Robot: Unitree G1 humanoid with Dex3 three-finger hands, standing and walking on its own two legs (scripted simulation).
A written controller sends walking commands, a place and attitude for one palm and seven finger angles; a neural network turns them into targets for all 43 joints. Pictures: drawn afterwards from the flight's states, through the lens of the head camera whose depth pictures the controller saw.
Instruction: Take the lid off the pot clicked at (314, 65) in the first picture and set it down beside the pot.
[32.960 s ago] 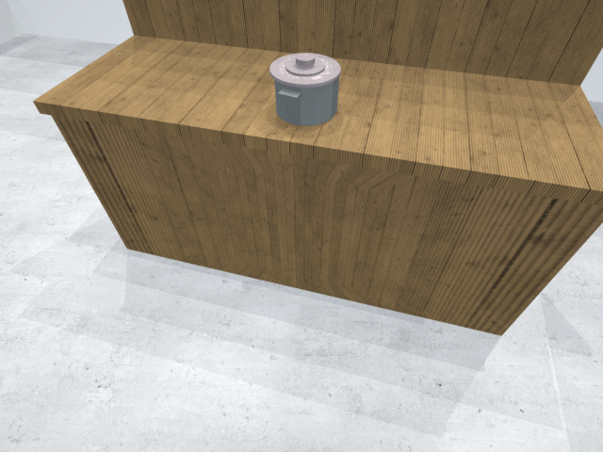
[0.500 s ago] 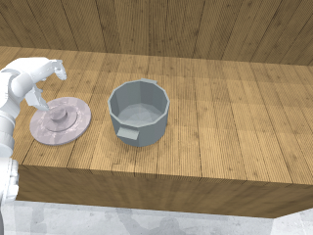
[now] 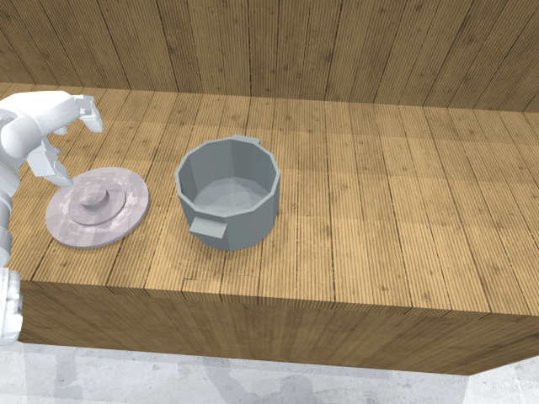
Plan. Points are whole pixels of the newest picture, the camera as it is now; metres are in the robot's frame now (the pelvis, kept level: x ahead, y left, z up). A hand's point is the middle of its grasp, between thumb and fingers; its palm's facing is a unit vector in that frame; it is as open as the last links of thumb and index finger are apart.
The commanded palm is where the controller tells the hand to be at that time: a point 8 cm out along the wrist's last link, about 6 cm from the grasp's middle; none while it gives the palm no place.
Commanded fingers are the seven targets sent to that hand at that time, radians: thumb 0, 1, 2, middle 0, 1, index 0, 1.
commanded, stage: draw the hand back to the body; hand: left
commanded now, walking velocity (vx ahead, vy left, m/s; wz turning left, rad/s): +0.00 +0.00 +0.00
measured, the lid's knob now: (93, 196) +0.47 +0.32 -0.01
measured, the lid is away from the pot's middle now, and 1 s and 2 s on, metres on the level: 0.25 0.25 0.25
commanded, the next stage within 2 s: none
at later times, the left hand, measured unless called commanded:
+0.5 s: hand (77, 176) +0.39 +0.25 +0.14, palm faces +0.02 -0.68 -0.73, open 10.9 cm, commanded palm +0.35 +0.30 +0.18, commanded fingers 0.00 0.07 0.53 -0.30 -0.92 -0.30 -0.92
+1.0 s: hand (66, 183) +0.35 +0.23 +0.17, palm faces +0.43 -0.85 -0.31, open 9.4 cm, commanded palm +0.29 +0.27 +0.18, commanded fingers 0.00 0.60 0.77 -0.24 -0.52 -0.24 -0.52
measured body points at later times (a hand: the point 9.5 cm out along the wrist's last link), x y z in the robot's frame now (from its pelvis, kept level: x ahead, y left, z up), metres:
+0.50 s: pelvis -0.01 -0.01 +0.00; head +0.03 -0.01 +0.45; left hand +0.38 +0.29 +0.18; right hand +0.13 -0.25 -0.11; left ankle -0.04 +0.08 -0.74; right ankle +0.02 -0.16 -0.74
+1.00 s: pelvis +0.02 -0.04 +0.01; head +0.04 -0.05 +0.45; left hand +0.32 +0.28 +0.19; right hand +0.17 -0.28 -0.10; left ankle -0.04 +0.08 -0.74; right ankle +0.02 -0.16 -0.74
